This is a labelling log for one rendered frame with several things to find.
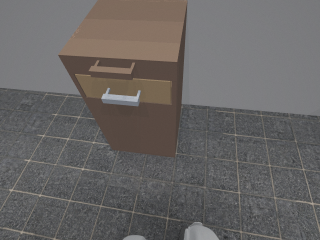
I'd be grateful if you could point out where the robot right shin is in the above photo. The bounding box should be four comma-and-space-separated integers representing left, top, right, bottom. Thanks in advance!
189, 222, 203, 227

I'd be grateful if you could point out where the drawer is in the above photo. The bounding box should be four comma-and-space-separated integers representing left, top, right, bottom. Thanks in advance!
75, 74, 172, 104

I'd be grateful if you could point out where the cabinet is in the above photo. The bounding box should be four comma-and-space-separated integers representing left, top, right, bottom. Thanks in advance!
58, 0, 188, 158

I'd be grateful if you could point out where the right robot foot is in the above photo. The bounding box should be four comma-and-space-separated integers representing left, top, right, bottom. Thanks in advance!
178, 226, 188, 240

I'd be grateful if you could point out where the handle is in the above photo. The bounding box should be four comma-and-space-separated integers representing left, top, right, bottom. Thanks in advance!
89, 66, 134, 80
101, 88, 141, 107

